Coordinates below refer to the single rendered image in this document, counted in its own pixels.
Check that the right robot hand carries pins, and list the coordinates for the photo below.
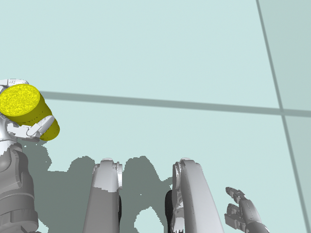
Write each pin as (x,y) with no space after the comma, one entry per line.
(238,217)

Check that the right robot arm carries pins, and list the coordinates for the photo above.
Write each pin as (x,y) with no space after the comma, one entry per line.
(256,227)

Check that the right robot foot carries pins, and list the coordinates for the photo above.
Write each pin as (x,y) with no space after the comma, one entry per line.
(169,210)

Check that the left robot hand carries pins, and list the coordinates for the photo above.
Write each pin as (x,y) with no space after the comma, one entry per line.
(10,130)

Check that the left robot arm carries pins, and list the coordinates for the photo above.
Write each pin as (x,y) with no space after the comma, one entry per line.
(17,209)

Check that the cup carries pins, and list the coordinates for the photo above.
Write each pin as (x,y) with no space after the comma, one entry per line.
(23,104)

